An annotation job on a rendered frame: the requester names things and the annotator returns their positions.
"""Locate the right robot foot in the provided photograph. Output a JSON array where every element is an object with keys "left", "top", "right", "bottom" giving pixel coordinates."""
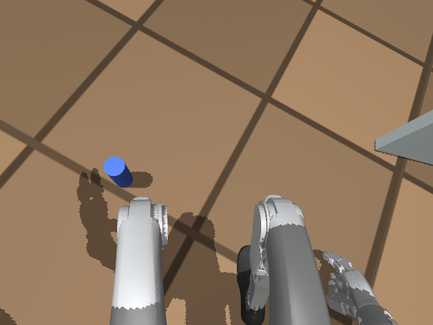
[{"left": 237, "top": 245, "right": 265, "bottom": 325}]

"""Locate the can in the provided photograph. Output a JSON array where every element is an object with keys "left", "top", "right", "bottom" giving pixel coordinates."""
[{"left": 104, "top": 156, "right": 133, "bottom": 188}]

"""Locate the right robot hand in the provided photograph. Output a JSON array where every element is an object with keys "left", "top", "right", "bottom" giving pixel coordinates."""
[{"left": 323, "top": 251, "right": 380, "bottom": 318}]

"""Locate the right robot arm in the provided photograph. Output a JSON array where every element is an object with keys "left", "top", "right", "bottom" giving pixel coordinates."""
[{"left": 356, "top": 305, "right": 398, "bottom": 325}]

